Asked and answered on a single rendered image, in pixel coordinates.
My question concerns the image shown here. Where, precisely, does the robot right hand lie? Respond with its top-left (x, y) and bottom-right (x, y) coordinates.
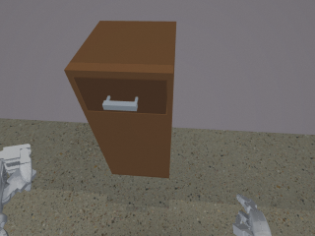
top-left (232, 194), bottom-right (272, 236)

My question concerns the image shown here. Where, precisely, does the cabinet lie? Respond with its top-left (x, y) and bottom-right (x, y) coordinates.
top-left (64, 21), bottom-right (176, 179)

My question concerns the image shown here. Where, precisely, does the handle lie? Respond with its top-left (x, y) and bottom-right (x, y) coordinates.
top-left (102, 95), bottom-right (139, 111)

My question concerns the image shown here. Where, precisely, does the robot left hand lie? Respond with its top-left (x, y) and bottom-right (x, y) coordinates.
top-left (0, 144), bottom-right (36, 212)

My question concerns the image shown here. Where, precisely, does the drawer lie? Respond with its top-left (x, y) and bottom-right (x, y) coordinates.
top-left (74, 77), bottom-right (167, 114)

